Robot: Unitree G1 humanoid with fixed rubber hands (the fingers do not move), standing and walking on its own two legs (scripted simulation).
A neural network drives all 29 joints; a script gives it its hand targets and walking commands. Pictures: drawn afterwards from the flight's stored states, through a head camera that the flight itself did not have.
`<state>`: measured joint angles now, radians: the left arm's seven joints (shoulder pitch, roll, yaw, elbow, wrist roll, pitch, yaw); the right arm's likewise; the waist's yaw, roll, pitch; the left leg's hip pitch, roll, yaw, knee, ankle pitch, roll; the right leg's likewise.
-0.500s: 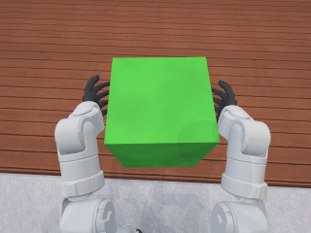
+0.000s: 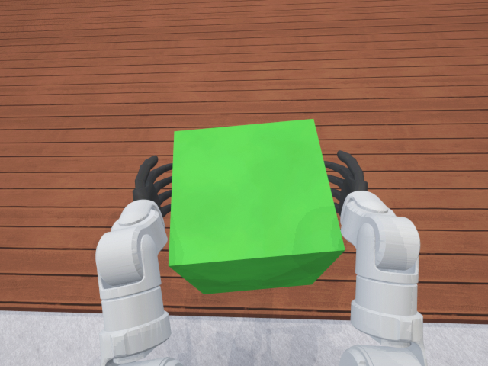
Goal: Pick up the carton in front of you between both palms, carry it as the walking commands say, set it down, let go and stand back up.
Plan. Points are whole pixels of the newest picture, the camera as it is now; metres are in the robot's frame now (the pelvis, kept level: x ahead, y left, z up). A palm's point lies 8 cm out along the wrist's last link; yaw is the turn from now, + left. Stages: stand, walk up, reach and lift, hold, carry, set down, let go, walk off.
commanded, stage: carry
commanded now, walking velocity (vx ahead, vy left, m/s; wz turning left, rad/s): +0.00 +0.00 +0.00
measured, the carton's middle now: (251, 217) +0.34 -0.01 +0.03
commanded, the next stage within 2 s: none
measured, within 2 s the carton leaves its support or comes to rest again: neither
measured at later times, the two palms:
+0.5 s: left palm (145, 198) +0.33 +0.15 +0.11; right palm (350, 195) +0.32 -0.15 +0.11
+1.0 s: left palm (130, 211) +0.31 +0.17 +0.11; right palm (339, 205) +0.31 -0.13 +0.11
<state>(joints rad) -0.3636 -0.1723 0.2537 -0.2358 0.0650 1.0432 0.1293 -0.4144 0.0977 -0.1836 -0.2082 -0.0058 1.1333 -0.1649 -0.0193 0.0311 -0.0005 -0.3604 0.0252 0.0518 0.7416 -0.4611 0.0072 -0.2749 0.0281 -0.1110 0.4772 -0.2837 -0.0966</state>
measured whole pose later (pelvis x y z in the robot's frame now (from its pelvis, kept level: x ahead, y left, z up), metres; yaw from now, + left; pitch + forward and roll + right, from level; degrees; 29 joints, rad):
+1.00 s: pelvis -0.01 +0.02 +0.00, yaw -1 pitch +2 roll +0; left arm -0.44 -0.12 0.26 0.00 0.06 1.06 0.14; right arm -0.42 0.13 -0.24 -0.03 -0.07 1.11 -0.15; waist 0.01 0.00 -0.11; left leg -0.29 -0.01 0.10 0.50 -0.25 0.05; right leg -0.25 0.04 -0.10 0.50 -0.29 -0.08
